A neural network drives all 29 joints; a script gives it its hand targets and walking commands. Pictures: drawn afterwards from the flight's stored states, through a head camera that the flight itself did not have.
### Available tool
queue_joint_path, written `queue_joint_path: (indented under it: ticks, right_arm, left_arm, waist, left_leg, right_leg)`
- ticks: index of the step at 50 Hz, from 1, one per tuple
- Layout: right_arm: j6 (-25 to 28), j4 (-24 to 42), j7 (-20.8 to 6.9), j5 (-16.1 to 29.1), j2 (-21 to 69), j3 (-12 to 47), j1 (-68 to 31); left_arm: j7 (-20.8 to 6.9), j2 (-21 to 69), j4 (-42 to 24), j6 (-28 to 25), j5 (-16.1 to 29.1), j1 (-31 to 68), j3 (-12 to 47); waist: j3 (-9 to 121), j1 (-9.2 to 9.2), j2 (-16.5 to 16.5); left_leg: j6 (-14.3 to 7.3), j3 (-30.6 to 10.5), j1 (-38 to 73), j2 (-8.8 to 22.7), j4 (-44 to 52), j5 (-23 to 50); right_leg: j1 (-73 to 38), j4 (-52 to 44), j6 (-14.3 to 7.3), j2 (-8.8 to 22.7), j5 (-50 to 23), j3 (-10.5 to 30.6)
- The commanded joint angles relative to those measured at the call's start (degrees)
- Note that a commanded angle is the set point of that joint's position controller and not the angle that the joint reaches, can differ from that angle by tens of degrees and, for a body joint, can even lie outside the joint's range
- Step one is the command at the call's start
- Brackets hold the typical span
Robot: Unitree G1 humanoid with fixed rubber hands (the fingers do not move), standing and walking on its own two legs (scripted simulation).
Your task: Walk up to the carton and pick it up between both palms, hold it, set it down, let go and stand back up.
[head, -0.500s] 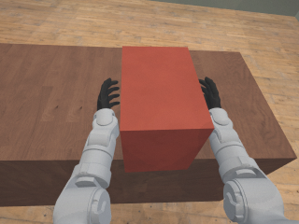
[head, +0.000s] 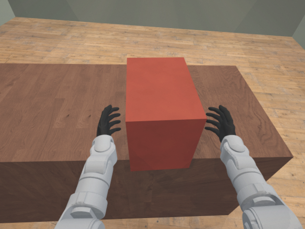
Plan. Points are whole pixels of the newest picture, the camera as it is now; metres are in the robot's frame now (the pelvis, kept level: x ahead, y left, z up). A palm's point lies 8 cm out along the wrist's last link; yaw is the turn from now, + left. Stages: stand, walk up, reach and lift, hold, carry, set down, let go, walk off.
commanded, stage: set down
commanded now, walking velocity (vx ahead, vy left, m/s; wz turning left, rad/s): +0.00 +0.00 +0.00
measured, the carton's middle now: (157, 112) +0.49 +0.00 +0.04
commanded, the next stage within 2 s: none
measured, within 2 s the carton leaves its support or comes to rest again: neither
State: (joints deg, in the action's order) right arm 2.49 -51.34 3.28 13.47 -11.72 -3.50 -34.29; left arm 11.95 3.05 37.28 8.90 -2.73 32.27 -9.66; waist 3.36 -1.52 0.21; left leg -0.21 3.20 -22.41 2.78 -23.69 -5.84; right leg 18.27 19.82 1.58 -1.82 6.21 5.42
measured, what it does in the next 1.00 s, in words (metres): stands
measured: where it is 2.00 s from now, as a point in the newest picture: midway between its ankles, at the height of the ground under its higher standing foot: outside the picture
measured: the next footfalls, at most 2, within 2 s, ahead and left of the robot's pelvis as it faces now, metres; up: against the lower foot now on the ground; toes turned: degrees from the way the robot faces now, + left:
none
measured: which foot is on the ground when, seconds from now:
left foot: down 0.00-1.00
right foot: down 0.00-1.00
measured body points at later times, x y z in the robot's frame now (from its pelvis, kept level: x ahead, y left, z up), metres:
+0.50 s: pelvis -0.01 +0.00 +0.00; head -0.02 +0.03 +0.44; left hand +0.35 +0.15 +0.06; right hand +0.35 -0.20 +0.05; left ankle +0.07 +0.11 -0.74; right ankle +0.04 -0.14 -0.74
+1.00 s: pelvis +0.02 -0.02 +0.00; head +0.00 +0.00 +0.45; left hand +0.27 +0.16 +0.01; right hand +0.28 -0.25 +0.02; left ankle +0.07 +0.11 -0.74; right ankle +0.04 -0.14 -0.74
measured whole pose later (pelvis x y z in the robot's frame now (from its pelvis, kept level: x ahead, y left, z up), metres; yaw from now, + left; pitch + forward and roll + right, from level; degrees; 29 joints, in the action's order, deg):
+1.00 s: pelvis +0.02 -0.02 +0.00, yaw +0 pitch -6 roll +0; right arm 3.5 -20.9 2.1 14.3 -11.7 -1.8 5.2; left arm 7.9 0.5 10.5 9.9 0.8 -5.5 -2.7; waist -2.1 -1.5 3.5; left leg 1.4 3.2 -6.6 2.5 -20.1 -7.7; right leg 5.5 22.4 0.4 -1.7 11.3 5.3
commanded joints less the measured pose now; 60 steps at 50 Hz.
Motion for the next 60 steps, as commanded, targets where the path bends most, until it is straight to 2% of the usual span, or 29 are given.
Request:
queue_joint_path:
  ticks: [1,3,5,10,11,14,15,16,17,18,19,20,21,22,23,25,26,30,34,35,36,40,42,43,48,50,52,53,60]
  right_arm:
    - [-0.21,10.47,-1.72,1.37,-12.03,1.54,-22.64]
    - [-1.58,8.60,-1.98,1.66,-11.85,1.31,-23.14]
    - [-1.71,11.17,-1.40,1.58,-12.71,-0.25,-19.66]
    - [-0.73,17.27,0.10,2.32,-10.04,3.19,-8.67]
    - [-2.49,18.12,-0.12,2.32,-11.37,-0.39,-22.45]
    - [-0.64,18.46,-0.08,3.83,-12.59,1.44,-11.28]
    - [-1.20,17.59,0.26,3.12,-12.67,0.69,-16.21]
    - [-1.24,16.73,0.21,4.29,-11.77,2.63,-15.83]
    - [-0.66,18.49,0.34,3.80,-13.10,1.72,-6.59]
    - [-0.14,21.57,0.01,4.27,-13.34,0.22,-11.33]
    - [0.52,22.01,-0.42,4.49,-13.57,0.33,-6.00]
    - [-0.17,22.21,-0.84,4.20,-13.91,0.10,-16.17]
    - [-0.26,20.40,-1.75,3.86,-13.85,-0.69,-10.42]
    - [-0.30,18.05,-2.19,4.27,-14.70,-1.18,-9.26]
    - [0.79,19.94,-2.66,5.46,-14.63,0.52,-1.56]
    - [-0.04,18.77,-2.28,5.55,-13.72,1.29,-4.60]
    - [-0.63,20.31,-2.51,5.31,-13.67,1.67,-12.64]
    - [1.76,28.43,-2.05,3.18,-13.08,0.73,3.01]
    - [2.41,34.06,-0.93,3.43,-10.71,3.78,7.15]
    - [2.35,35.31,-0.57,4.65,-10.74,5.54,17.16]
    - [2.53,36.88,-0.74,5.66,-10.96,6.77,21.05]
    - [3.70,42.96,-0.25,3.48,-8.91,5.82,22.76]
    - [4.00,48.66,-0.43,3.53,-8.24,6.32,25.28]
    - [3.89,47.89,-0.40,3.01,-7.01,5.99,28.98]
    - [3.53,53.82,-1.12,1.92,-5.29,6.06,32.20]
    - [3.56,56.86,-1.20,1.21,-5.08,5.27,37.89]
    - [2.21,56.22,-2.16,0.75,-6.02,4.94,41.35]
    - [1.87,55.87,-2.15,1.32,-5.53,5.15,39.08]
    - [-2.30,54.13,-3.01,-1.03,-4.83,3.84,39.44]
  left_arm:
    - [1.84,-10.94,-6.90,-3.60,5.04,21.64,5.56]
    - [1.67,-11.04,-3.10,-3.11,6.82,22.36,6.21]
    - [1.66,-10.18,-4.83,-1.63,6.61,20.63,7.60]
    - [0.11,-9.90,-12.18,0.34,4.12,13.08,4.63]
    - [0.85,-13.08,-12.21,0.04,8.08,27.05,7.91]
    - [1.06,-10.13,-14.60,0.07,4.86,15.30,7.50]
    - [1.56,-11.50,-18.40,0.01,4.50,21.38,7.09]
    - [1.54,-10.62,-13.90,0.32,4.13,20.75,6.97]
    - [1.48,-10.32,-18.41,1.25,3.97,11.36,7.65]
    - [1.79,-8.17,-21.79,2.31,5.18,12.78,9.60]
    - [1.55,-7.80,-23.59,2.09,5.50,7.95,10.20]
    - [2.62,-10.05,-20.90,2.14,5.65,17.58,9.92]
    - [3.36,-8.49,-23.97,1.85,6.04,11.98,12.41]
    - [3.78,-7.49,-23.89,2.73,5.32,12.15,12.09]
    - [3.26,-5.93,-27.62,3.07,4.94,4.57,13.38]
    - [2.33,-6.52,-24.00,4.01,2.97,7.68,11.68]
    - [2.49,-7.54,-20.05,4.44,3.62,14.76,10.03]
    - [1.64,-6.95,-35.63,4.25,2.99,-1.34,10.27]
    - [-1.21,-7.97,-34.57,4.15,2.21,-7.02,8.18]
    - [-2.61,-6.05,-36.38,4.43,1.71,-16.94,8.20]
    - [-3.37,-7.27,-38.97,4.17,0.49,-21.59,5.95]
    - [-4.41,-10.06,-43.36,2.16,1.23,-22.89,4.42]
    - [-4.50,-11.19,-46.99,-0.20,2.49,-24.18,5.89]
    - [-4.70,-10.18,-47.01,-0.99,3.40,-27.43,6.84]
    - [-3.94,-12.80,-50.95,-3.32,5.92,-29.37,7.62]
    - [-3.82,-12.89,-49.69,-3.45,6.45,-35.37,9.26]
    - [-3.97,-10.93,-48.30,-3.17,6.62,-39.28,10.54]
    - [-3.53,-11.91,-48.76,-3.05,5.88,-36.10,9.09]
    - [-3.67,-12.92,-43.17,-1.03,7.80,-33.94,11.33]
  waist:
    - [19.05,-2.06,4.63]
    - [15.41,-2.12,6.01]
    - [17.25,0.28,7.29]
    - [17.44,-1.59,10.45]
    - [20.03,1.19,5.97]
    - [18.36,-0.35,6.50]
    - [19.04,0.18,2.75]
    - [19.03,-0.99,4.43]
    - [18.46,0.91,6.81]
    - [18.31,0.27,3.00]
    - [18.20,0.78,3.49]
    - [19.26,-0.32,0.54]
    - [18.54,0.69,-2.46]
    - [16.32,0.89,-2.27]
    - [15.56,1.06,-1.94]
    - [13.78,1.45,-1.37]
    - [12.70,-1.08,0.18]
    - [17.32,0.56,1.43]
    - [16.85,-0.80,3.47]
    - [13.22,0.79,3.19]
    - [11.44,-1.03,4.17]
    - [9.92,-1.70,1.19]
    - [9.83,-3.06,3.85]
    - [6.90,-1.82,4.42]
    - [3.62,-2.89,1.25]
    - [2.41,-3.31,3.27]
    - [0.12,-3.21,4.33]
    - [-1.77,-3.63,0.58]
    - [-5.26,-1.67,2.44]
  left_leg:
    - [1.16,-0.35,19.96,-0.91,5.68,-13.71]
    - [0.72,-0.24,18.36,-1.43,5.27,-16.19]
    - [1.35,-2.76,25.22,-1.72,3.48,-16.70]
    - [1.05,-4.16,36.95,-3.88,-1.36,-8.64]
    - [0.98,-3.31,27.38,-3.51,0.69,-15.93]
    - [2.18,-4.71,38.37,-4.21,-3.70,-11.09]
    - [2.36,-4.05,35.64,-4.05,-2.55,-12.23]
    - [2.26,-4.54,37.27,-3.99,-4.21,-12.66]
    - [2.18,-6.10,43.38,-3.92,-4.99,-7.89]
    - [2.63,-5.61,37.47,-3.03,-2.03,-9.98]
    - [2.76,-7.36,38.41,-2.52,-0.95,-9.22]
    - [2.56,-5.30,28.64,-1.53,2.51,-17.16]
    - [3.04,-6.36,25.76,0.30,6.33,-18.98]
    - [3.01,-6.93,23.98,0.93,7.68,-21.43]
    - [3.58,-5.95,26.54,0.70,7.54,-14.33]
    - [2.76,-4.47,24.00,-0.64,7.25,-15.69]
    - [1.93,-4.50,21.26,-0.03,7.41,-18.76]
    - [2.38,-2.85,27.79,-0.84,5.30,-4.79]
    - [1.44,-0.55,27.76,-1.65,4.05,3.49]
    - [1.20,-0.36,27.11,-3.02,3.59,11.47]
    - [1.05,-0.70,28.23,-3.01,4.19,13.02]
    - [1.44,0.99,28.23,-3.57,4.09,13.59]
    - [1.63,1.27,28.52,-3.55,4.52,13.47]
    - [1.64,1.32,28.47,-3.83,4.95,11.57]
    - [1.81,2.60,26.32,-3.78,6.31,5.38]
    - [1.62,2.20,27.18,-3.72,6.65,4.63]
    - [1.75,1.80,26.44,-3.34,7.49,2.45]
    - [1.94,2.03,26.71,-3.15,8.18,0.61]
    - [0.43,2.19,27.79,-3.68,7.26,-7.68]
  right_leg:
    - [-0.30,-2.49,-1.61,-2.89,13.66,-7.77]
    - [1.48,-3.77,-2.06,-1.91,18.71,-6.29]
    - [5.53,-4.09,-2.66,-0.49,18.84,-6.55]
    - [11.02,-5.69,-3.74,3.32,18.63,-4.67]
    - [9.34,-4.15,-2.80,1.84,22.35,-5.06]
    - [15.91,-5.94,-5.12,4.13,22.49,-4.65]
    - [15.00,-5.20,-5.00,3.30,22.55,-4.54]
    - [17.84,-5.35,-5.68,4.60,24.42,-4.24]
    - [17.64,-6.33,-6.18,5.20,20.36,-4.01]
    - [15.09,-4.57,-4.98,2.73,18.99,-6.03]
    - [11.71,-4.20,-4.71,2.58,15.07,-5.70]
    - [6.99,-2.03,-2.81,0.15,16.37,-6.91]
    - [0.72,-0.52,-1.80,-2.43,10.03,-8.61]
    - [-1.68,-0.32,-1.52,-2.79,10.25,-8.34]
    - [-3.55,-1.11,-1.58,-2.95,4.19,-8.42]
    - [-3.79,-2.42,-1.46,-2.18,8.26,-6.76]
    - [-1.50,-1.99,-1.46,-1.93,12.97,-6.91]
    - [-6.92,-2.63,-1.62,-1.85,2.33,-6.51]
    - [-9.07,-2.95,-0.45,-1.55,-2.00,-5.46]
    - [-12.90,-3.01,-0.69,-1.63,-9.73,-5.22]
    - [-14.16,-3.60,-0.70,-1.22,-10.27,-4.93]
    - [-12.75,-3.25,-0.21,-0.93,-9.62,-4.51]
    - [-13.89,-3.35,0.01,-1.56,-8.98,-4.89]
    - [-12.46,-4.35,-0.08,-1.26,-6.52,-4.52]
    - [-9.37,-5.30,-0.68,-0.49,1.75,-3.26]
    - [-9.66,-6.08,-1.01,-0.73,2.88,-3.48]
    - [-9.24,-6.72,-1.50,-0.79,5.33,-3.86]
    - [-6.89,-7.06,-2.05,-0.49,7.67,-3.33]
    - [1.93,-9.43,-3.06,1.67,21.38,-2.33]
